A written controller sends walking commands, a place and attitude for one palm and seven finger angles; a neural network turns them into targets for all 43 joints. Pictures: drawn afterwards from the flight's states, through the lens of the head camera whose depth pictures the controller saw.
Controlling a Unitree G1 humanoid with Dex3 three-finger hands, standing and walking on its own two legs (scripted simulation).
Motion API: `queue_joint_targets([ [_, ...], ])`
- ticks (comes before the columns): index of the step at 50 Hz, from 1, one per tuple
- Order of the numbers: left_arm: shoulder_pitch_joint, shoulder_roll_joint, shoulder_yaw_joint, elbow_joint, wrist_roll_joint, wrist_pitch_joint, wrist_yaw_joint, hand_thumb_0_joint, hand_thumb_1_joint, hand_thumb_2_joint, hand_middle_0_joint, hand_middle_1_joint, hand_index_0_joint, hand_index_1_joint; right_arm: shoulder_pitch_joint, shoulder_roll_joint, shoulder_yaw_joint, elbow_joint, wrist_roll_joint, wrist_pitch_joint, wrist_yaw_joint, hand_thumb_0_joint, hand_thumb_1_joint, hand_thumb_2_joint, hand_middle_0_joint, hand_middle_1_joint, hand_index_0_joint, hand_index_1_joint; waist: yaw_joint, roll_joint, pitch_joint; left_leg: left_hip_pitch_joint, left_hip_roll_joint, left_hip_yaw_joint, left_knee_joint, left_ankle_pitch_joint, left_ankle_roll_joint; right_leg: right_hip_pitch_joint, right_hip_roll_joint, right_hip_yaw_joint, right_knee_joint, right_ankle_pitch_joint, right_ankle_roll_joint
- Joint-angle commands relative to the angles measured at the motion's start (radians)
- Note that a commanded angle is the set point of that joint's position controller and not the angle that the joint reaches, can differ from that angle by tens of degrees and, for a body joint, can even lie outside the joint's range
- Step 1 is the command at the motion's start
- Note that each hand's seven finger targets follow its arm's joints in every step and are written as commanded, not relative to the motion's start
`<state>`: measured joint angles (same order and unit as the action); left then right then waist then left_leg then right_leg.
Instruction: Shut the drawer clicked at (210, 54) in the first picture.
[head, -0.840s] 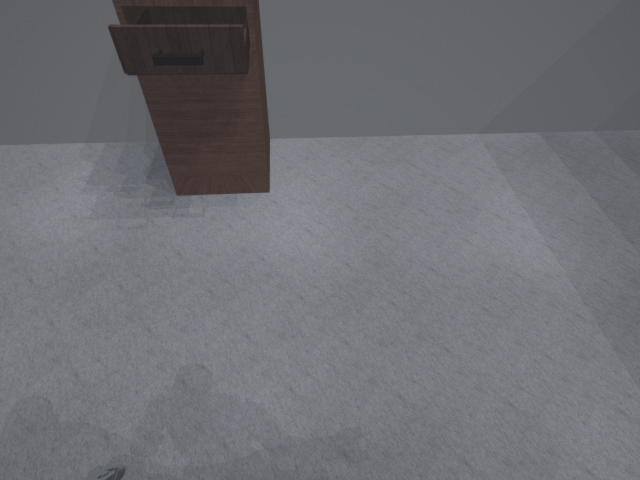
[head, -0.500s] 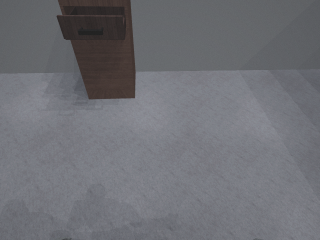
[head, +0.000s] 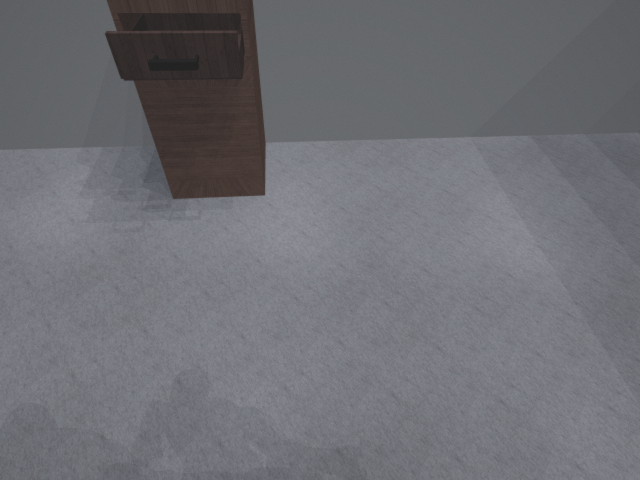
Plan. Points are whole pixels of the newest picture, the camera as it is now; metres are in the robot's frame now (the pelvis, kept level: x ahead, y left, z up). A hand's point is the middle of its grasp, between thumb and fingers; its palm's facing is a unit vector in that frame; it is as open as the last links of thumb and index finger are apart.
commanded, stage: look at it before walking up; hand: left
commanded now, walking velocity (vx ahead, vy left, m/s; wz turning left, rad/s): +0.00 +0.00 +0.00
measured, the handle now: (175, 61) +1.25 +0.52 -0.04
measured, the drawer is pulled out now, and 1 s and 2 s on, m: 0.17 0.17 0.17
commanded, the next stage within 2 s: walk to a spot facing it in 0.60 s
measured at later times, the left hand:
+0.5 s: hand out of the picture +0.07 +0.24 -0.16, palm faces -0.03 -0.95 -0.32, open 7.3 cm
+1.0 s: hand out of the picture +0.03 +0.23 -0.19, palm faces +0.13 -0.97 -0.20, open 7.3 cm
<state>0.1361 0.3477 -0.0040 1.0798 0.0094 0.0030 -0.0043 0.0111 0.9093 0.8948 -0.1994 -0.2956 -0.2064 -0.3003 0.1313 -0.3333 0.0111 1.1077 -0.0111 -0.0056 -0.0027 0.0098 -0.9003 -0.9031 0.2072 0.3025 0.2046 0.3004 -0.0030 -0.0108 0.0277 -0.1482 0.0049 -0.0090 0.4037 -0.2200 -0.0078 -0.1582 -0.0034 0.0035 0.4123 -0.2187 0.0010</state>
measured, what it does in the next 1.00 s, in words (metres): stands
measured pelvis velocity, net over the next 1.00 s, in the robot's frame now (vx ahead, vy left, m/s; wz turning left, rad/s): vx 0.04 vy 0.03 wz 0.15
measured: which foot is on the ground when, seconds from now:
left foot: down 0.00-1.00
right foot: down 0.00-1.00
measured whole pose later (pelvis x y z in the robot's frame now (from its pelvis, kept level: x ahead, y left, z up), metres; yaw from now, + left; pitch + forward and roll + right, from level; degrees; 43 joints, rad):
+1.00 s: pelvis +0.04 +0.03 -0.01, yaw +8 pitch +0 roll -1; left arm 0.28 0.26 0.03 1.05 0.03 -0.01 -0.01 0.01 0.91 0.89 -0.20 -0.30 -0.21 -0.30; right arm 0.30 -0.23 -0.01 1.06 -0.02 0.02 0.03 0.01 -0.90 -0.90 0.20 0.30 0.20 0.30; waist -0.01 -0.04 0.00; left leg -0.31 0.05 0.09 0.68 -0.40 0.01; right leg -0.12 -0.07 -0.12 0.46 -0.33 0.03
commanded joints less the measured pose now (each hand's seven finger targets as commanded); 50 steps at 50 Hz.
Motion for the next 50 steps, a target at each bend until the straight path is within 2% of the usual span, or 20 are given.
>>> queue_joint_targets([
  [1,-0.046,0.198,0.038,-0.07,0.0,-0.024,0.016,0.0,0.9,0.9,-0.2,-0.3,-0.2,-0.3,-0.059,-0.209,-0.043,-0.068,0.001,-0.024,-0.008,0.0,-0.9,-0.9,0.2,0.3,0.2,0.3,0.006,0.012,-0.036,-0.02,0.105,-0.097,-0.086,0.083,0.04,0.0,-0.113,0.105,-0.085,0.055,-0.032],
  [10,-0.039,0.196,0.036,-0.07,0.001,-0.027,0.016,0.0,0.9,0.9,-0.2,-0.3,-0.2,-0.3,-0.058,-0.206,-0.045,-0.068,0.002,-0.024,-0.007,0.0,-0.9,-0.9,0.2,0.3,0.2,0.3,0.005,0.004,-0.047,-0.002,0.106,-0.093,-0.08,0.094,0.038,-0.01,-0.116,0.11,-0.094,0.059,-0.032],
  [22,-0.033,0.196,0.036,-0.061,0.0,-0.029,0.017,0.0,0.9,0.9,-0.2,-0.3,-0.2,-0.3,-0.059,-0.207,-0.043,-0.062,0.004,-0.027,-0.009,0.0,-0.9,-0.9,0.2,0.3,0.2,0.3,0.004,0.013,-0.066,0.021,0.113,-0.089,-0.082,0.154,0.037,0.016,-0.116,0.104,-0.082,0.147,-0.032],
  [35,-0.034,0.197,0.036,-0.06,0.002,-0.028,0.016,0.0,0.9,0.9,-0.2,-0.3,-0.2,-0.3,-0.061,-0.208,-0.042,-0.062,0.003,-0.025,-0.008,0.0,-0.9,-0.9,0.2,0.3,0.2,0.3,0.005,0.011,-0.046,0.013,0.111,-0.094,-0.094,0.122,0.036,0.007,-0.116,0.107,-0.102,0.099,-0.03],
  [36,-0.001,0.131,0.024,-0.044,-0.001,-0.02,0.018,0.0,0.9,0.9,-0.2,-0.3,-0.2,-0.3,-0.037,-0.142,-0.026,-0.047,-0.001,-0.017,-0.005,0.0,-0.9,-0.9,0.2,0.3,0.2,0.3,0.006,0.015,-0.06,0.009,0.105,-0.088,-0.084,0.092,0.028,0.02,-0.118,0.092,-0.101,0.048,-0.017],
  [37,0.034,0.087,0.015,-0.033,0.001,-0.008,0.02,0.0,0.9,0.9,-0.2,-0.3,-0.2,-0.3,-0.001,-0.088,-0.013,-0.039,-0.004,-0.005,-0.001,0.0,-0.9,-0.9,0.2,0.3,0.2,0.3,0.008,0.01,-0.052,-0.025,0.092,-0.081,-0.066,0.014,0.022,0.023,-0.115,0.087,-0.093,-0.065,-0.009],
  [38,0.062,0.086,0.018,-0.032,0.006,0.0,0.019,0.0,0.9,0.9,-0.2,-0.3,-0.2,-0.3,0.022,-0.081,-0.014,-0.041,-0.008,0.004,0.001,0.0,-0.9,-0.9,0.2,0.3,0.2,0.3,0.015,-0.004,-0.041,-0.069,0.079,-0.079,-0.043,-0.089,0.026,0.02,-0.116,0.093,-0.096,-0.189,-0.01],
  [39,0.078,0.101,0.027,-0.037,0.009,0.006,0.014,0.0,0.9,0.9,-0.2,-0.3,-0.2,-0.3,0.026,-0.079,-0.017,-0.048,-0.012,0.011,0.003,0.0,-0.9,-0.9,0.2,0.3,0.2,0.3,0.023,-0.029,0.012,-0.156,0.058,-0.077,-0.019,-0.21,0.029,0.008,-0.129,0.12,-0.119,-0.316,-0.02],
  [40,0.099,0.118,0.037,-0.045,0.012,0.01,0.011,0.0,0.9,0.9,-0.2,-0.3,-0.2,-0.3,0.026,-0.076,-0.02,-0.065,-0.015,0.017,0.005,0.0,-0.9,-0.9,0.2,0.3,0.2,0.3,0.032,-0.078,0.056,-0.237,0.028,-0.06,0.043,-0.288,0.026,-0.003,-0.164,0.161,-0.155,-0.421,-0.041],
  [41,0.128,0.142,0.051,-0.053,0.015,0.011,0.011,0.0,0.9,0.9,-0.2,-0.3,-0.2,-0.3,0.033,-0.065,-0.024,-0.082,-0.015,0.021,0.005,0.0,-0.9,-0.9,0.2,0.3,0.2,0.3,0.043,-0.151,0.072,-0.306,0.005,-0.015,0.151,-0.29,0.023,0.008,-0.231,0.233,-0.214,-0.509,-0.075],
  [42,0.159,0.159,0.062,-0.064,0.015,0.007,0.013,0.0,0.9,0.9,-0.2,-0.3,-0.2,-0.3,0.032,-0.056,-0.031,-0.103,-0.012,0.021,0.006,0.0,-0.9,-0.9,0.2,0.3,0.2,0.3,0.053,-0.209,0.07,-0.335,0.003,0.024,0.29,-0.261,0.019,0.01,-0.315,0.309,-0.273,-0.546,-0.118],
  [43,0.171,0.161,0.068,-0.073,0.015,-0.004,0.017,0.0,0.9,0.9,-0.2,-0.3,-0.2,-0.3,0.028,-0.063,-0.04,-0.124,-0.01,0.016,0.009,0.0,-0.9,-0.9,0.2,0.3,0.2,0.3,0.051,-0.202,0.07,-0.371,0.034,0.02,0.394,-0.271,0.022,0.023,-0.368,0.342,-0.291,-0.518,-0.16],
  [44,0.157,0.156,0.074,-0.082,0.018,-0.017,0.019,0.0,0.9,0.9,-0.2,-0.3,-0.2,-0.3,0.023,-0.058,-0.046,-0.135,-0.008,0.007,0.017,0.0,-0.9,-0.9,0.2,0.3,0.2,0.3,0.04,-0.144,0.072,-0.391,0.064,0.016,0.443,-0.262,0.023,0.034,-0.389,0.307,-0.278,-0.43,-0.181],
  [45,0.141,0.151,0.077,-0.093,0.021,-0.027,0.018,0.0,0.9,0.9,-0.2,-0.3,-0.2,-0.3,0.031,-0.041,-0.05,-0.145,-0.006,0.003,0.025,0.0,-0.9,-0.9,0.2,0.3,0.2,0.3,0.026,-0.106,0.072,-0.373,0.082,0.026,0.435,-0.256,0.021,0.027,-0.384,0.236,-0.25,-0.344,-0.178],
  [47,0.123,0.133,0.079,-0.103,0.022,-0.035,0.015,0.0,0.9,0.9,-0.2,-0.3,-0.2,-0.3,0.084,-0.001,-0.048,-0.147,-0.003,-0.005,0.035,0.0,-0.9,-0.9,0.2,0.3,0.2,0.3,-0.002,-0.101,0.056,-0.273,0.082,0.071,0.308,-0.22,0.017,-0.007,-0.346,0.095,-0.182,-0.231,-0.144],
  [48,0.111,0.121,0.08,-0.102,0.02,-0.034,0.013,0.0,0.9,0.9,-0.2,-0.3,-0.2,-0.3,0.13,0.013,-0.049,-0.133,-0.003,-0.008,0.036,0.0,-0.9,-0.9,0.2,0.3,0.2,0.3,-0.023,-0.096,0.053,-0.169,0.063,0.109,0.231,-0.169,0.018,-0.069,-0.321,0.033,-0.141,-0.234,-0.117],
  [49,0.113,0.106,0.081,-0.103,0.015,-0.029,0.011,0.0,0.9,0.9,-0.2,-0.3,-0.2,-0.3,0.207,0.019,-0.053,-0.114,-0.005,-0.011,0.033,0.0,-0.9,-0.9,0.2,0.3,0.2,0.3,-0.05,-0.06,0.043,-0.027,0.035,0.142,0.149,-0.104,0.018,-0.159,-0.284,-0.033,-0.066,-0.263,-0.086],
  [50,0.122,0.066,0.073,-0.106,0.009,-0.023,0.006,0.0,0.9,0.9,-0.2,-0.3,-0.2,-0.3,0.31,-0.015,-0.063,-0.085,-0.007,-0.016,0.026,0.0,-0.9,-0.9,0.2,0.3,0.2,0.3,-0.084,0.073,0.017,0.102,0.046,0.079,0.055,-0.156,0.028,-0.243,-0.212,-0.113,0.119,-0.264,-0.044],
])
